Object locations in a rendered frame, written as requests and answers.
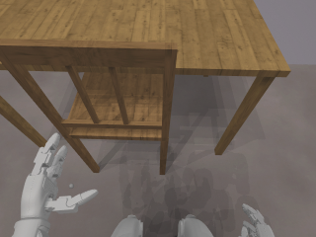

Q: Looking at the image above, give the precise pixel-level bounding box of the robot right hand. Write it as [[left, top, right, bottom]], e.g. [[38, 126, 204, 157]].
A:
[[238, 203, 275, 237]]

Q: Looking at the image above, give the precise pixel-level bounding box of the chair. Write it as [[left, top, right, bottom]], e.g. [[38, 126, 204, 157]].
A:
[[0, 39, 178, 175]]

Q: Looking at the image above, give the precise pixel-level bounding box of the left robot thigh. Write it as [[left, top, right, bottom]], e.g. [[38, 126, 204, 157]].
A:
[[111, 217, 143, 237]]

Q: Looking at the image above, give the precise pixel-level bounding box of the robot left hand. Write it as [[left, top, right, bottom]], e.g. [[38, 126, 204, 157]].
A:
[[21, 132, 99, 220]]

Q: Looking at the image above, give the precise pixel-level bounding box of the robot thigh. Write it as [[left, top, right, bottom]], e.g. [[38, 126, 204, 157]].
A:
[[178, 217, 213, 237], [111, 217, 143, 237]]

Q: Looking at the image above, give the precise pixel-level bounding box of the table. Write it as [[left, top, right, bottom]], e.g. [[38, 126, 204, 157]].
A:
[[0, 0, 291, 155]]

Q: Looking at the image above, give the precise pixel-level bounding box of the left robot forearm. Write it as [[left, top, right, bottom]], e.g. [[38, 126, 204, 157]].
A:
[[12, 217, 51, 237]]

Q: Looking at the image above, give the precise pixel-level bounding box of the right robot thigh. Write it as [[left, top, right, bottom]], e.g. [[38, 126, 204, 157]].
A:
[[178, 217, 213, 237]]

